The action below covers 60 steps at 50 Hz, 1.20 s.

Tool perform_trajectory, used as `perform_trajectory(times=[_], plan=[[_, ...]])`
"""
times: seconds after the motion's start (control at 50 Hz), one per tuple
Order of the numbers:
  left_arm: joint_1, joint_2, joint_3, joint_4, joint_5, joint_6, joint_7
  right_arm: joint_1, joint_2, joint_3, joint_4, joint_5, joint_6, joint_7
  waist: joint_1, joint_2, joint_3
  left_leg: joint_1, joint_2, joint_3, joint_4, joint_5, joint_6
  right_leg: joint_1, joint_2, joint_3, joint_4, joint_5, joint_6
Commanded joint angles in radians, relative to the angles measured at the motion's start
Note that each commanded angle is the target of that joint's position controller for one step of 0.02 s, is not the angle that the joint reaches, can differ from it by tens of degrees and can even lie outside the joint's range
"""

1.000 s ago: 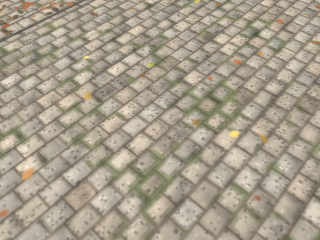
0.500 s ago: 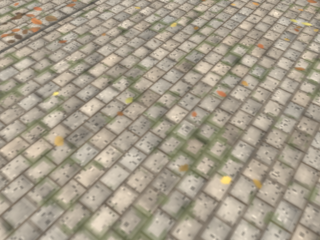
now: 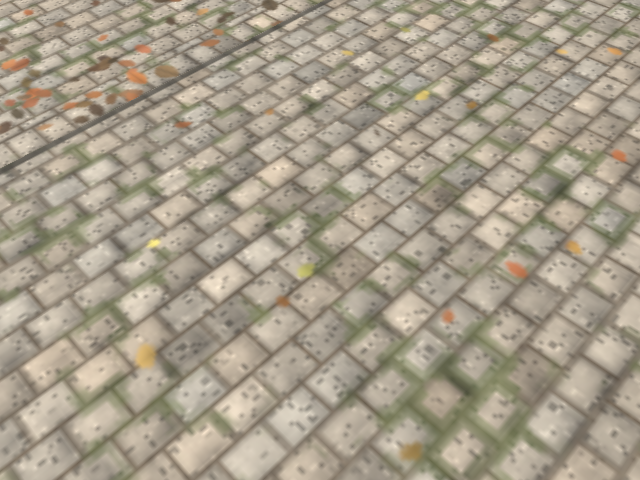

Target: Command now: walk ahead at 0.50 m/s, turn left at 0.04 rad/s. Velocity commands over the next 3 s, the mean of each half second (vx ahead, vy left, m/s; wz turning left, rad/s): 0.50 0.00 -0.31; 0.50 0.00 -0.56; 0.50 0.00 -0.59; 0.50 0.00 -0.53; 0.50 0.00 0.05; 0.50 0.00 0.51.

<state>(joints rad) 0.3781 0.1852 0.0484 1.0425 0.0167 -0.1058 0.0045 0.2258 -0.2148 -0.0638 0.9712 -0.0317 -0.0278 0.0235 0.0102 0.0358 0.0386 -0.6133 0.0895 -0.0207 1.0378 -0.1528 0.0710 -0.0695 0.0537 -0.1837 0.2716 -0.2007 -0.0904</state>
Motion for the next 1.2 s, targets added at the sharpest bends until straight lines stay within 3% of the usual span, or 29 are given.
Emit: perform_trajectory(times=[0.02,0.08,0.16,0.2,0.24,0.26,0.28,0.3,0.32,0.34,0.36,0.4,0.46,0.5,0.56,0.62,0.7,0.76,0.78,0.8,0.82,0.84,0.86,0.88,0.9,0.94,0.98,1.04,1.2], plan=[[0.045,0.083,0.002,-0.019,-0.006,-0.011,0.000,-0.057,-0.012,0.005,-0.064,-0.003,-0.005,0.008,-0.020,-0.089,0.068,-0.057,0.016,0.049,-0.152,0.091,-0.026,-0.038,-0.247,0.180,-0.155,0.314,-0.093],[0.105,0.103,0.001,-0.002,-0.005,-0.007,0.000,-0.179,0.005,0.021,-0.100,0.006,-0.011,0.008,0.016,-0.090,0.071,-0.009,-0.011,0.095,-0.329,0.129,-0.048,0.004,-0.242,0.191,-0.138,0.396,-0.105],[0.159,0.120,0.007,0.019,0.004,0.005,0.007,-0.263,-0.028,0.020,-0.139,0.012,-0.025,0.001,0.036,-0.108,0.068,-0.022,-0.030,0.082,-0.420,0.083,-0.036,0.139,-0.280,0.250,-0.071,0.463,-0.125],[0.138,0.130,0.012,0.016,0.011,0.010,0.011,-0.250,-0.048,0.015,-0.148,0.015,-0.038,-0.003,0.015,-0.119,0.056,0.038,-0.046,0.075,-0.462,0.011,-0.017,0.162,-0.291,0.268,-0.017,0.523,-0.117],[0.086,0.144,0.019,0.004,0.007,0.014,0.008,-0.079,-0.074,-0.001,-0.100,0.012,-0.056,-0.014,-0.069,-0.106,-0.018,0.294,-0.096,0.096,-0.563,-0.012,0.010,0.110,-0.252,0.245,0.165,0.657,-0.084],[0.071,0.127,0.015,-0.008,-0.003,0.015,0.005,0.092,-0.119,-0.020,-0.048,-0.005,-0.071,-0.026,-0.132,-0.057,-0.123,0.552,-0.054,0.054,-0.594,0.030,0.039,-0.012,-0.194,0.207,0.371,0.565,-0.061],[0.087,0.060,-0.001,-0.058,-0.030,0.014,0.000,0.240,-0.225,-0.046,-0.044,-0.035,-0.080,-0.040,-0.161,0.084,-0.284,0.840,0.227,-0.261,-0.633,-0.096,0.101,-0.270,-0.096,0.147,0.703,0.180,-0.025],[0.166,0.026,0.001,-0.067,-0.042,0.024,0.004,0.217,-0.269,-0.057,-0.055,-0.024,-0.065,-0.033,-0.112,0.221,-0.362,0.940,0.392,-0.600,-0.753,-0.116,0.178,-0.507,0.019,0.163,0.926,-0.354,-0.016],[0.100,0.102,0.023,-0.058,-0.018,0.039,0.009,0.117,-0.183,-0.039,-0.074,-0.005,-0.051,-0.031,-0.076,0.062,-0.230,0.804,0.337,-0.506,-0.770,-0.222,0.144,-0.556,-0.062,0.234,0.990,-0.274,-0.029],[0.043,0.091,0.026,-0.070,-0.011,0.040,0.000,0.032,-0.110,-0.019,-0.087,0.004,-0.054,-0.028,-0.052,0.014,-0.100,0.653,0.292,-0.360,-0.807,-0.214,0.113,-0.557,-0.097,0.236,0.964,-0.181,-0.027],[0.023,0.066,0.025,-0.075,-0.009,0.043,-0.006,-0.009,-0.075,-0.010,-0.090,0.004,-0.059,-0.027,-0.027,0.016,-0.044,0.557,0.247,-0.252,-0.843,-0.149,0.082,-0.527,-0.125,0.230,0.928,-0.127,-0.021],[0.029,0.047,0.030,-0.078,0.012,0.069,-0.020,0.004,-0.039,0.000,-0.069,0.013,-0.071,-0.035,0.010,0.057,-0.007,0.463,0.194,-0.106,-0.873,-0.040,0.049,-0.482,-0.150,0.219,0.898,-0.084,-0.001],[-0.038,0.035,0.032,-0.115,0.015,0.093,-0.035,0.072,-0.056,-0.004,-0.041,0.021,-0.095,-0.039,0.021,0.048,0.003,0.468,0.187,0.000,-0.893,0.099,0.055,-0.540,-0.160,0.204,0.890,-0.002,0.013],[-0.107,0.041,0.031,-0.144,0.016,0.101,-0.042,0.104,-0.065,-0.006,-0.032,0.016,-0.100,-0.039,0.016,0.040,0.018,0.486,0.183,0.057,-0.900,0.143,0.059,-0.602,-0.169,0.196,0.855,0.067,0.023],[-0.224,0.047,0.024,-0.191,0.014,0.101,-0.054,0.138,-0.066,-0.003,-0.021,0.012,-0.100,-0.039,0.000,0.036,0.049,0.505,0.166,0.134,-0.905,0.197,0.063,-0.636,-0.165,0.173,0.705,0.159,0.033],[-0.333,0.041,0.010,-0.234,0.016,0.098,-0.066,0.166,-0.092,-0.007,-0.016,0.012,-0.099,-0.044,-0.023,0.037,0.064,0.537,0.171,0.199,-0.901,0.258,0.059,-0.586,-0.149,0.116,0.523,0.212,0.024],[-0.412,0.061,0.009,-0.277,0.023,0.096,-0.073,0.225,-0.122,-0.015,0.003,0.010,-0.080,-0.053,-0.043,0.036,0.075,0.670,0.204,0.256,-0.844,0.398,0.054,-0.556,-0.119,0.057,0.403,0.120,-0.020],[-0.335,0.088,0.023,-0.267,0.027,0.096,-0.063,0.218,-0.164,-0.027,0.003,0.007,-0.058,-0.058,-0.001,0.070,0.014,0.734,0.209,0.305,-0.642,0.815,0.039,-0.416,-0.029,0.003,0.364,-0.034,-0.075],[-0.247,0.105,0.034,-0.244,0.025,0.091,-0.057,0.213,-0.180,-0.031,0.000,0.007,-0.046,-0.056,0.034,0.071,-0.038,0.736,0.207,0.310,-0.496,0.879,0.038,-0.325,0.011,-0.004,0.338,-0.072,-0.098],[-0.108,0.128,0.049,-0.201,0.028,0.080,-0.046,0.199,-0.188,-0.033,-0.010,0.012,-0.036,-0.051,0.095,0.041,-0.118,0.663,0.194,0.326,-0.279,0.794,0.018,-0.139,0.043,0.010,0.254,-0.037,-0.127],[0.032,0.218,0.080,-0.166,0.042,0.073,-0.031,0.193,-0.162,-0.026,-0.042,0.013,-0.034,-0.047,0.151,-0.057,-0.218,0.441,0.164,0.324,0.022,0.464,-0.018,0.111,-0.100,0.230,0.196,-0.138,-0.178],[-0.019,0.329,0.105,-0.195,0.022,0.082,-0.024,0.184,-0.070,-0.013,-0.129,0.025,-0.046,-0.026,0.074,-0.311,-0.274,-0.027,-0.075,0.245,0.400,-0.378,-0.087,0.379,-0.370,0.806,0.068,-0.157,-0.324],[0.010,0.327,0.102,-0.204,0.007,0.097,-0.018,0.059,-0.147,-0.023,-0.163,0.016,-0.061,-0.020,0.115,-0.117,-0.262,-0.139,-0.064,0.032,0.434,-0.339,-0.081,0.353,-0.391,0.865,-0.014,-0.062,-0.323],[-0.034,0.283,0.089,-0.193,0.003,0.097,-0.008,0.012,-0.121,-0.015,-0.178,0.030,-0.074,-0.016,0.086,-0.071,-0.146,-0.171,-0.014,0.011,0.392,-0.238,-0.069,0.256,-0.376,0.712,-0.009,0.027,-0.301],[-0.079,0.226,0.075,-0.191,-0.004,0.089,-0.006,0.042,-0.114,-0.011,-0.161,0.030,-0.081,-0.020,0.034,-0.007,-0.064,-0.110,0.024,0.007,0.278,-0.177,-0.066,0.114,-0.331,0.611,-0.020,0.170,-0.256],[-0.143,0.175,0.057,-0.204,-0.014,0.069,0.001,0.074,-0.108,-0.012,-0.151,-0.008,-0.050,-0.022,-0.030,-0.008,-0.048,0.013,0.051,-0.007,0.168,-0.160,-0.083,-0.019,-0.239,0.488,-0.035,0.302,-0.210],[-0.119,0.180,0.052,-0.201,-0.022,0.048,-0.003,0.078,-0.099,-0.011,-0.158,-0.020,-0.017,-0.014,-0.044,-0.022,-0.056,0.041,0.045,0.003,0.112,-0.156,-0.104,-0.057,-0.204,0.453,-0.047,0.367,-0.209],[-0.052,0.214,0.058,-0.193,-0.020,0.039,-0.007,-0.026,-0.096,-0.007,-0.202,-0.017,0.001,-0.009,-0.018,-0.045,-0.022,-0.026,0.039,0.019,-0.003,-0.059,-0.127,-0.072,-0.176,0.445,-0.076,0.337,-0.191],[0.107,0.220,0.054,-0.181,-0.013,0.044,0.000,-0.292,-0.107,0.009,-0.307,-0.006,-0.004,0.002,0.078,-0.091,0.008,-0.140,-0.022,0.013,-0.288,0.125,-0.122,0.096,-0.166,0.503,-0.030,0.409,-0.145]])
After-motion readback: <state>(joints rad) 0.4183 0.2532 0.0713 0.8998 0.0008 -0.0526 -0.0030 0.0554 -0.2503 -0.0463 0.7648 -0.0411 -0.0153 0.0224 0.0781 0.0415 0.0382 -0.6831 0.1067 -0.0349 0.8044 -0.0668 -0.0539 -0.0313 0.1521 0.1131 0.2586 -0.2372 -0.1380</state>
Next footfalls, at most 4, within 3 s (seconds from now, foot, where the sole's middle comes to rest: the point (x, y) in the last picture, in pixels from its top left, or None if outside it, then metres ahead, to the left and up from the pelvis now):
0.26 left None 0.31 0.11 -0.78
0.80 right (422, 476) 0.51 -0.15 -0.78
1.38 left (435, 324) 0.88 -0.22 -0.78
1.90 right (584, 339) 0.83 -0.57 -0.78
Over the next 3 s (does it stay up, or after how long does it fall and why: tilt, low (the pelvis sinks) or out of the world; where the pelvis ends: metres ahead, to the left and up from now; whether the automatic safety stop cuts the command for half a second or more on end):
stays up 1.13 -0.94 -0.02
